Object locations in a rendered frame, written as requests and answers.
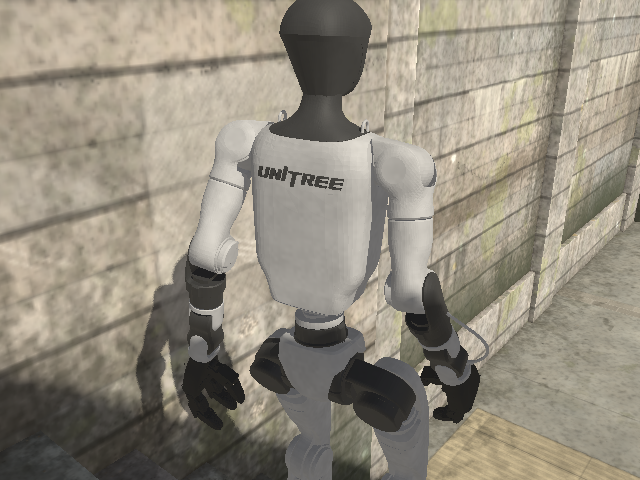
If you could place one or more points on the robot left upper arm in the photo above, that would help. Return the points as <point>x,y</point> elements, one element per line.
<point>212,247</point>

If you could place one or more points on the robot head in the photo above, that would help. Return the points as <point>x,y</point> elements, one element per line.
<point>326,41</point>

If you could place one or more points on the right robot hand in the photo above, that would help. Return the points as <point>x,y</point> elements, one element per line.
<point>460,398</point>

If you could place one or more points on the robot right upper arm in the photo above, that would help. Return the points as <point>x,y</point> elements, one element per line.
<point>408,174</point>

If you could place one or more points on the robot left shin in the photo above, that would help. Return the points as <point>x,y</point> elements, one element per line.
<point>289,450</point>

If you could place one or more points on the robot right forearm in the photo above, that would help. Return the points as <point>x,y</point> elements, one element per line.
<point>436,335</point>

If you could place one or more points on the left robot hand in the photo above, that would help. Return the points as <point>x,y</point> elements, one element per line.
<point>212,376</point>

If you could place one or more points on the robot left forearm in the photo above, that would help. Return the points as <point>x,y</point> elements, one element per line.
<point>206,311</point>

